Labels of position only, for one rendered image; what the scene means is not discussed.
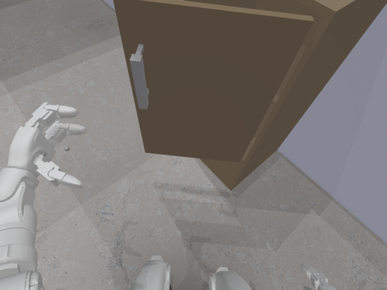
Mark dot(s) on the robot right hand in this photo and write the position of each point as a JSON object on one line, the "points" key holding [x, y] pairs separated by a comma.
{"points": [[317, 278]]}

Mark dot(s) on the handle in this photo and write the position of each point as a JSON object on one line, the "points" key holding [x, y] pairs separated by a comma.
{"points": [[138, 73]]}

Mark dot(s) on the robot left hand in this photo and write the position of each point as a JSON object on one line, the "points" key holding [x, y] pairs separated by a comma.
{"points": [[29, 142]]}

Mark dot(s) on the cupboard door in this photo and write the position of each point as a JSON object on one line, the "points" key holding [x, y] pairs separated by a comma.
{"points": [[212, 72]]}

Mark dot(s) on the robot left upper arm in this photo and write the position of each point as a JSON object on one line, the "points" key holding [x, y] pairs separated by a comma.
{"points": [[27, 280]]}

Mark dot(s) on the robot left forearm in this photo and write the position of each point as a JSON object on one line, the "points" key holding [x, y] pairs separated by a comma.
{"points": [[18, 221]]}

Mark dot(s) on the left robot shin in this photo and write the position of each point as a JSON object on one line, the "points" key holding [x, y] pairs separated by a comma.
{"points": [[156, 258]]}

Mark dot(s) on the robot right thigh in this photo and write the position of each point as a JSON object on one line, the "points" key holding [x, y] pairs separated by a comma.
{"points": [[227, 280]]}

